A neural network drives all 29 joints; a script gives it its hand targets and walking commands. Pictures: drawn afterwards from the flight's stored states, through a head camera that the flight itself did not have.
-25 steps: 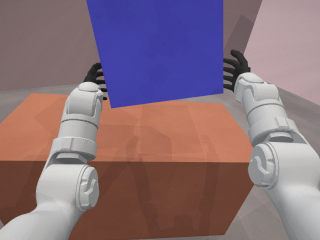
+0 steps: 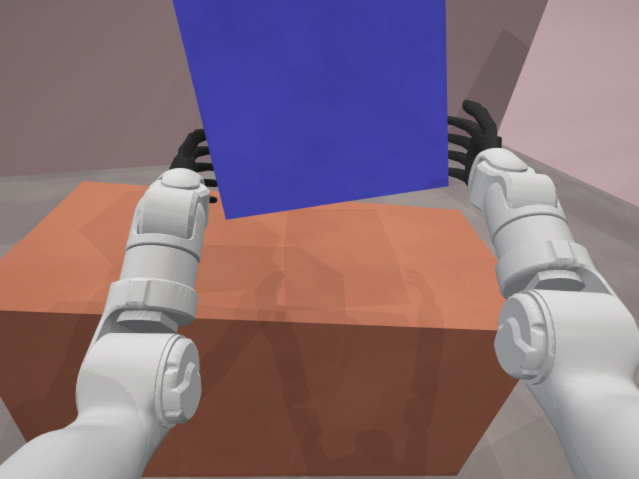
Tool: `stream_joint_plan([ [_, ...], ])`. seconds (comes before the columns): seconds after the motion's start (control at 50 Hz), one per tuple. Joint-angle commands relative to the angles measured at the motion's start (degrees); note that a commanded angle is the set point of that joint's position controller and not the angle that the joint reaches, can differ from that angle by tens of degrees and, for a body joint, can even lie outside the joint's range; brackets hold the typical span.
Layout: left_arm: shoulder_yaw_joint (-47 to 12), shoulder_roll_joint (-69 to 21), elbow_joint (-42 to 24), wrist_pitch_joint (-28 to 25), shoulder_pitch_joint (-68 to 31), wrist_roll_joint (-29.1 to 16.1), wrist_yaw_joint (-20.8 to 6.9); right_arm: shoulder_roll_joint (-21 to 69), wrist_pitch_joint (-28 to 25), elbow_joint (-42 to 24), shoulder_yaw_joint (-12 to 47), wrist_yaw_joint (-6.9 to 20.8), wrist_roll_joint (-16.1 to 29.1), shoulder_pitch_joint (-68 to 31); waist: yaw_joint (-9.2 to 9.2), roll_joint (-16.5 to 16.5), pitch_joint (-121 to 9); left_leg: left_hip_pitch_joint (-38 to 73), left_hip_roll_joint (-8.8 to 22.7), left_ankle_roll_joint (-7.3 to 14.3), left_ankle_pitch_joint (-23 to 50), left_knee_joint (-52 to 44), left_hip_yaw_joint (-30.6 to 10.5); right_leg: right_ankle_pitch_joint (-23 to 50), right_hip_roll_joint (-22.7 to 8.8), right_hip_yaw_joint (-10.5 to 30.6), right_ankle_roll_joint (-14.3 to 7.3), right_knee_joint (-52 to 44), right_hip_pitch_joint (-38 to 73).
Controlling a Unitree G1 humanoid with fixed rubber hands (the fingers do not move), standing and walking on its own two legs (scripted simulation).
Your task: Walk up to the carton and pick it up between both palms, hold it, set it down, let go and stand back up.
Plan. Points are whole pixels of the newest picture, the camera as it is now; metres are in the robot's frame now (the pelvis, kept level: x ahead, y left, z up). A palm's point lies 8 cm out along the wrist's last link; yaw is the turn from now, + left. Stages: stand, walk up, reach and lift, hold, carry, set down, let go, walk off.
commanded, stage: set down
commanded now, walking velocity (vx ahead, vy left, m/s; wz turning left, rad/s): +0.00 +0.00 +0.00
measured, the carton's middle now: (315, 78) +0.54 +0.05 +0.36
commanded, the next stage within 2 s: none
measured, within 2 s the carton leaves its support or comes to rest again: neither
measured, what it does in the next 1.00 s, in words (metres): stands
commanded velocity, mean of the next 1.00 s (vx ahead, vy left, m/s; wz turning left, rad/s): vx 0.00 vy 0.00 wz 0.00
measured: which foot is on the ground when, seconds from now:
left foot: down 0.00-1.00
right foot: down 0.00-1.00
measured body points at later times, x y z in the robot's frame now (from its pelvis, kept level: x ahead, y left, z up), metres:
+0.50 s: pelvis +0.00 +0.01 +0.00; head -0.05 +0.05 +0.45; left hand +0.41 +0.21 +0.20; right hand +0.43 -0.14 +0.31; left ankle +0.11 +0.06 -0.74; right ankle +0.04 -0.13 -0.74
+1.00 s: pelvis +0.03 -0.01 +0.01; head +0.00 +0.03 +0.45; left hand +0.44 +0.20 +0.19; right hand +0.48 -0.15 +0.29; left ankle +0.11 +0.06 -0.74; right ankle +0.04 -0.13 -0.74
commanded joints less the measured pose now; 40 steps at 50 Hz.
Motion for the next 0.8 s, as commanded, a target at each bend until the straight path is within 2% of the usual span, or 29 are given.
stream_joint_plan([
  [0.0,-10.42,-30.99,-13.93,-10.66,-54.74,-7.24,-12.13,30.41,-9.87,-17.69,3.79,12.05,4.41,-49.30,-0.08,6.27,-24.80,22.65,7.66,-4.21,-20.60,-16.49,-4.03,-2.23,-1.65,-3.07,0.32,-8.18,13.18],
  [0.04,-11.16,-31.60,-15.77,-11.42,-55.44,-6.91,-12.69,30.23,-11.08,-16.69,2.47,11.73,2.71,-47.95,-1.02,6.25,-23.14,22.18,7.47,-4.27,-20.53,-17.09,-3.93,-1.87,-1.78,-3.36,0.19,-8.52,14.61],
  [0.08,-10.53,-30.58,-14.40,-11.15,-54.33,-5.84,-13.18,29.65,-10.98,-14.79,1.67,11.61,2.01,-46.41,-0.90,5.88,-21.81,20.27,7.73,-4.14,-22.06,-18.43,-3.73,-1.52,-1.58,-3.34,0.63,-8.27,16.26],
  [0.12,-10.70,-31.13,-14.73,-11.90,-53.63,-5.72,-13.58,28.30,-11.79,-12.46,0.24,11.42,0.78,-43.90,-2.76,6.81,-20.85,20.10,8.13,-4.25,-23.53,-18.99,-4.43,-0.60,-1.97,-3.55,0.39,-8.24,17.68],
  [0.14,-9.72,-30.44,-12.82,-11.67,-53.48,-4.89,-13.84,28.10,-11.73,-10.92,0.28,11.50,0.57,-43.97,-2.16,6.54,-17.85,18.36,7.72,-4.07,-24.95,-19.21,-3.92,-2.47,-2.26,-3.47,0.38,-8.42,17.44],
  [0.16,-9.81,-30.83,-12.71,-11.76,-53.78,-4.61,-13.99,27.02,-11.85,-10.73,-0.96,11.73,-0.23,-43.99,-3.28,7.13,-18.06,17.27,8.46,-4.06,-27.22,-20.28,-5.02,-2.02,-1.99,-3.60,0.35,-7.96,19.20],
  [0.2,-10.00,-30.47,-13.22,-12.68,-53.61,-4.85,-14.01,27.73,-12.55,-11.63,-1.10,11.86,-0.92,-44.98,-2.91,6.44,-18.62,16.32,8.91,-4.02,-27.43,-20.69,-5.18,-1.28,-1.69,-3.85,0.69,-7.39,19.45],
  [0.24,-12.82,-31.70,-17.39,-13.19,-54.00,-5.40,-12.95,29.03,-12.78,-12.91,0.11,11.98,-0.44,-43.13,-2.51,8.70,-22.90,18.37,9.30,-4.88,-26.75,-20.91,-6.16,1.59,-1.77,-2.88,0.83,-6.71,20.37],
  [0.26,-13.06,-32.16,-17.29,-13.67,-53.89,-6.37,-12.63,29.35,-13.27,-14.25,0.84,12.04,-0.37,-44.51,-1.89,7.67,-23.14,18.57,9.22,-4.89,-26.41,-20.69,-5.94,0.96,-1.43,-3.27,0.62,-6.80,19.73],
  [0.3,-13.16,-32.07,-18.42,-14.20,-56.66,-5.83,-11.87,29.96,-13.40,-11.57,1.81,12.68,-0.33,-43.67,-1.92,7.83,-22.58,17.69,10.09,-5.20,-27.25,-21.01,-6.58,0.42,-0.79,-2.81,1.13,-6.57,19.85],
  [0.36,-14.90,-33.08,-21.97,-15.82,-58.67,-6.68,-9.97,31.83,-14.52,-13.20,2.58,13.87,-0.74,-43.79,-1.04,9.13,-27.45,19.63,10.46,-5.53,-26.87,-20.65,-7.17,1.59,-1.11,-3.09,1.05,-5.19,18.13],
  [0.38,-14.93,-32.96,-24.66,-16.31,-60.24,-6.54,-9.64,31.93,-14.82,-10.13,2.05,13.76,-0.85,-41.95,-1.71,10.33,-27.26,21.25,10.47,-6.01,-25.09,-20.28,-7.02,1.97,-1.22,-3.39,1.17,-5.17,17.02],
  [0.4,-15.57,-32.96,-24.95,-16.81,-60.24,-6.57,-9.05,33.16,-14.99,-12.02,3.75,14.09,-0.29,-42.65,-0.33,9.49,-29.08,22.16,10.13,-5.86,-24.77,-19.89,-6.72,1.55,-1.19,-2.97,1.12,-5.32,16.26],
  [0.42,-16.25,-33.21,-24.68,-17.41,-61.98,-7.37,-8.76,32.70,-15.62,-11.84,3.60,14.18,-0.49,-43.29,-0.72,9.63,-29.40,21.27,9.73,-5.84,-26.63,-19.75,-6.29,0.74,-1.54,-3.58,1.08,-5.65,15.73],
  [0.44,-16.54,-32.73,-25.43,-16.86,-60.06,-6.75,-8.00,34.06,-15.13,-12.31,4.84,14.27,-0.27,-42.75,0.53,9.91,-29.74,20.98,10.27,-6.04,-25.48,-20.32,-6.52,1.26,-0.45,-2.27,1.21,-5.30,15.56],
  [0.46,-16.54,-32.85,-26.13,-17.89,-63.77,-7.57,-7.76,34.17,-15.57,-11.34,4.15,14.52,-0.73,-43.56,-0.23,9.69,-30.45,21.82,10.72,-6.21,-25.18,-19.81,-6.91,0.47,-1.01,-3.05,1.29,-5.02,14.55],
  [0.48,-16.69,-32.36,-25.65,-17.54,-62.09,-7.37,-7.20,34.01,-15.25,-11.63,5.45,14.75,-0.15,-43.06,0.64,9.29,-29.54,21.00,10.75,-6.01,-25.71,-20.04,-6.88,0.52,-0.22,-2.68,1.23,-4.62,14.54],
  [0.5,-17.61,-33.73,-27.25,-18.25,-64.46,-8.34,-6.90,33.41,-16.50,-10.65,4.21,14.97,-0.90,-43.94,-0.59,10.27,-31.97,22.91,11.37,-6.46,-26.46,-19.63,-7.77,-0.01,-0.95,-3.61,1.42,-4.37,13.50],
  [0.52,-18.50,-33.07,-26.97,-17.78,-62.27,-8.25,-6.32,34.94,-15.59,-10.30,5.47,14.70,-0.23,-41.72,0.11,10.63,-30.36,21.94,10.29,-6.59,-25.66,-19.59,-6.49,0.95,-0.71,-2.29,0.92,-5.06,13.38],
  [0.54,-19.08,-33.82,-27.97,-17.71,-61.24,-8.20,-6.33,34.86,-16.00,-11.41,5.42,14.79,-0.52,-41.56,-0.31,10.81,-31.68,22.71,11.63,-7.09,-23.60,-19.75,-7.56,2.29,-0.18,-2.19,1.26,-4.67,13.97],
  [0.58,-18.53,-33.73,-26.42,-17.77,-61.37,-9.08,-6.45,35.23,-16.24,-10.25,5.09,14.31,-1.19,-41.84,-0.86,9.18,-31.72,24.11,9.67,-6.84,-21.57,-18.06,-5.70,1.39,-1.31,-2.95,0.92,-5.85,12.11],
  [0.6,-17.31,-32.89,-26.23,-17.34,-59.05,-7.94,-6.46,35.49,-15.98,-9.80,6.09,14.03,-0.99,-40.27,0.45,8.33,-30.26,25.41,9.18,-6.42,-17.88,-17.47,-4.66,2.02,-1.27,-2.85,0.88,-6.56,11.12],
  [0.64,-17.17,-32.75,-26.01,-16.91,-57.66,-7.82,-6.51,35.47,-15.63,-8.79,5.43,14.03,-1.35,-39.14,-0.11,9.79,-29.10,25.76,8.86,-6.59,-17.88,-17.54,-4.38,0.89,-1.37,-3.29,0.74,-6.80,9.96],
  [0.68,-16.29,-32.33,-23.99,-16.33,-57.69,-7.72,-6.86,33.83,-15.48,-8.92,5.01,13.77,-1.31,-38.91,-0.13,8.28,-28.39,25.96,9.30,-6.44,-18.82,-17.53,-5.05,0.52,-1.50,-2.91,0.96,-6.94,10.85],
  [0.7,-14.48,-31.15,-21.80,-15.94,-55.88,-7.13,-7.59,34.51,-14.61,-6.59,5.08,13.42,-1.48,-36.67,0.44,6.90,-25.34,24.70,7.86,-5.45,-17.78,-17.08,-3.17,-0.21,-1.88,-2.80,0.72,-8.01,10.76],
  [0.72,-15.24,-31.96,-24.27,-16.13,-56.38,-7.37,-7.41,33.88,-14.99,-6.79,4.32,13.44,-1.25,-36.38,-1.01,9.45,-26.05,25.84,8.75,-6.29,-15.54,-17.24,-4.04,0.91,-1.60,-3.14,0.84,-7.54,11.62],
  [0.74,-15.09,-31.55,-24.90,-16.12,-56.73,-7.41,-7.60,33.82,-15.10,-7.28,4.40,13.21,-1.33,-37.40,-0.80,7.72,-27.13,27.16,8.83,-5.96,-14.23,-16.50,-4.23,1.56,-2.06,-3.36,0.93,-7.81,11.29],
  [0.76,-15.93,-32.48,-26.35,-16.61,-58.53,-8.32,-7.42,33.01,-15.62,-5.96,3.58,13.38,-1.34,-37.22,-1.80,9.02,-27.90,27.44,9.03,-6.85,-13.67,-16.32,-4.65,0.86,-2.21,-3.63,1.01,-8.19,10.65],
  [0.78,-16.09,-32.54,-26.47,-17.23,-58.52,-8.35,-7.36,33.83,-16.08,-7.26,4.38,13.26,-1.41,-38.36,-1.56,8.56,-30.36,28.67,8.94,-7.10,-11.92,-15.81,-4.80,1.57,-2.02,-3.85,0.89,-7.89,10.43],
])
